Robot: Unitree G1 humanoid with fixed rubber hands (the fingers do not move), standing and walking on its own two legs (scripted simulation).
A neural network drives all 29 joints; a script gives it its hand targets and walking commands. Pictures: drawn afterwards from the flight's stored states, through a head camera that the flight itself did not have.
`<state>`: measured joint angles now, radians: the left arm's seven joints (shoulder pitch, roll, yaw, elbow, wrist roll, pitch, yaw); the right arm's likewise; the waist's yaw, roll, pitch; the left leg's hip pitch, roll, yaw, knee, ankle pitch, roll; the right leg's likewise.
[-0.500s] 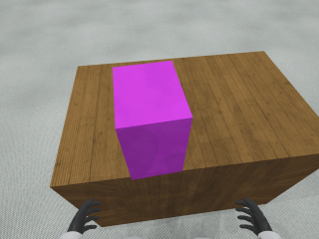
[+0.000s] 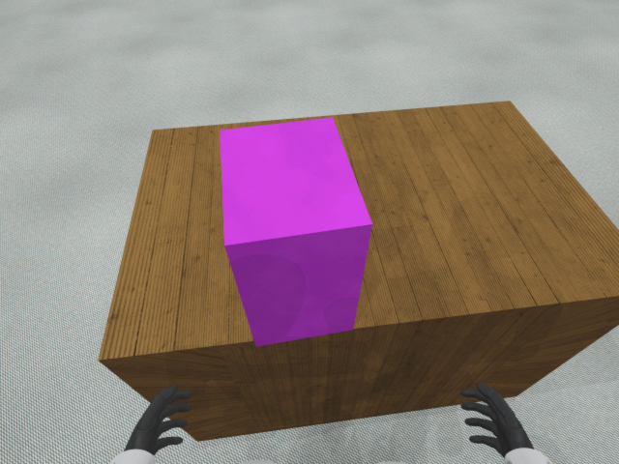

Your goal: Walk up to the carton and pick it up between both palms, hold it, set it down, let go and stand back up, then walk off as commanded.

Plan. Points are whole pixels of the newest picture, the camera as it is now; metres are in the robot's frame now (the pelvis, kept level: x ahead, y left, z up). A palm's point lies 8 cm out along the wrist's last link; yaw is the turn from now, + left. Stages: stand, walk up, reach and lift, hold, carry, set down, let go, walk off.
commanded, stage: stand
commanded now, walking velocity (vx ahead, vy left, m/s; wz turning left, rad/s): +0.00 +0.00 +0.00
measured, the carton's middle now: (292, 238) +0.41 +0.05 +0.02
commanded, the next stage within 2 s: none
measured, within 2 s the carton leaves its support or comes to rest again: neither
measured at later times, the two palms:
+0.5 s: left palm (141, 457) +0.14 +0.24 -0.08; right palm (523, 459) +0.14 -0.24 -0.08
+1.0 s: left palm out of the picture +0.12 +0.24 -0.08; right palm out of the picture +0.12 -0.25 -0.08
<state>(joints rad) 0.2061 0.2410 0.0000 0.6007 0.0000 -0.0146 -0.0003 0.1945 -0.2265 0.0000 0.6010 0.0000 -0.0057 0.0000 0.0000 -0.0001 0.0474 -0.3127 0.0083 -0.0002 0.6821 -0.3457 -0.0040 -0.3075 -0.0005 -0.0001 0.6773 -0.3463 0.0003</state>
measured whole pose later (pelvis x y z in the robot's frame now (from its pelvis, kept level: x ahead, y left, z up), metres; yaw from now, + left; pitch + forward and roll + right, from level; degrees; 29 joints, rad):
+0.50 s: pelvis -0.01 +0.00 +0.00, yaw +0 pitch -2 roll +0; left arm 0.21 0.25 0.00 0.60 0.00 -0.02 -0.01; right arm 0.19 -0.24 0.00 0.63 0.00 -0.01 0.00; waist 0.00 0.00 0.05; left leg -0.31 0.01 0.00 0.66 -0.32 0.00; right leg -0.31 0.00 0.00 0.67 -0.33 0.00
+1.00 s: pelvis -0.02 -0.01 +0.01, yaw +0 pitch -2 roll +0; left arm 0.21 0.25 0.00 0.64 0.00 -0.02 -0.01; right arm 0.19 -0.24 0.00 0.67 0.00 -0.02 0.00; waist 0.00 0.00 0.05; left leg -0.30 0.01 0.00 0.62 -0.28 0.00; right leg -0.31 0.00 0.00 0.63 -0.29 -0.01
